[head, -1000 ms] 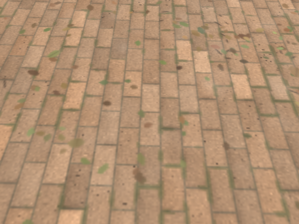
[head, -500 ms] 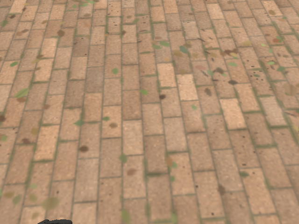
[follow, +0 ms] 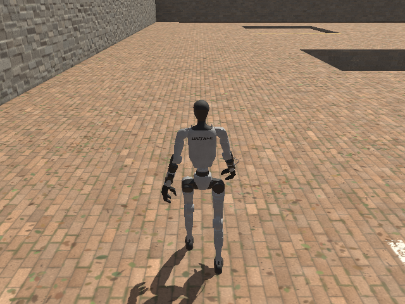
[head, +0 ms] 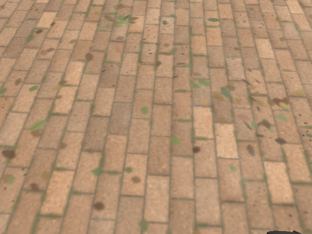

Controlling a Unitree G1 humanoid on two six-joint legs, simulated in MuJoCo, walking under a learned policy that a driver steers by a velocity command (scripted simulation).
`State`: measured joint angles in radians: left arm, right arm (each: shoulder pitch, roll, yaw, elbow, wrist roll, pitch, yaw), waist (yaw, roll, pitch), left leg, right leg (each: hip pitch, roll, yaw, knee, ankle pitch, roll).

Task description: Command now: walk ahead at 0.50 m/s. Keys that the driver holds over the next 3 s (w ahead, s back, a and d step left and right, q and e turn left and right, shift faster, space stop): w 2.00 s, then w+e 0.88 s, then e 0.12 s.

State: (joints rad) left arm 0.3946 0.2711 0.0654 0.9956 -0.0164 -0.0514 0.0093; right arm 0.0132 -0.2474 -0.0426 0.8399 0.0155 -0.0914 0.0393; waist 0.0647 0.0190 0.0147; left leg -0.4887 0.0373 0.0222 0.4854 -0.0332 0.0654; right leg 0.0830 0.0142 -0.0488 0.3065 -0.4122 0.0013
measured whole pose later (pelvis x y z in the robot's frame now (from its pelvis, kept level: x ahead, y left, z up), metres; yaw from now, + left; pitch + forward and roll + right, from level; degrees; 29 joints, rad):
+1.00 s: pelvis +0.55 -0.02 +0.02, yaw +0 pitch +2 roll -2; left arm 0.36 0.25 0.06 1.00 -0.01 -0.08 0.00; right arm 0.03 -0.25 -0.05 0.89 0.02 -0.07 0.02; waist 0.07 0.04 0.01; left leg -0.62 0.10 -0.01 0.56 0.06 0.01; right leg 0.05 0.06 -0.06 0.19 -0.27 -0.04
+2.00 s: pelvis +1.12 -0.03 +0.02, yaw +0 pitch +1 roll -1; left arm 0.34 0.23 0.06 1.00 0.00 -0.09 0.00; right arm 0.08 -0.27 -0.07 0.91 0.01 -0.07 0.00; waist 0.06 0.04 0.01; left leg -0.68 0.14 -0.04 0.72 0.01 0.01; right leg -0.04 0.06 -0.06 0.21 -0.19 -0.06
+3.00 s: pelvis +1.65 -0.12 +0.02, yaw -31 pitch +2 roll +1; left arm 0.30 0.26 0.08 0.81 -0.01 -0.04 0.00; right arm 0.03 -0.30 -0.08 0.80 -0.01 -0.10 -0.01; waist 0.04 0.03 0.05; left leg -0.65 0.10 -0.08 0.83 -0.15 -0.05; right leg -0.19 0.10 0.08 0.36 -0.19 -0.09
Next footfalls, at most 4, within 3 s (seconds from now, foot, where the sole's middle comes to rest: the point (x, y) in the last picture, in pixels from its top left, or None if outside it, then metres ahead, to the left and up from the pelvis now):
0.54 right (200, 233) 0.48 -0.13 -0.76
1.10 left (148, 164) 0.79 0.11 -0.76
1.64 right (196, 116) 1.11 -0.12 -0.76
2.18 left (155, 75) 1.42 0.12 -0.76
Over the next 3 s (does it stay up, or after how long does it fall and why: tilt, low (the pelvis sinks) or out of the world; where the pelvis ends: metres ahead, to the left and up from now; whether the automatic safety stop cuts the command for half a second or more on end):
stays up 1.65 -0.12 0.02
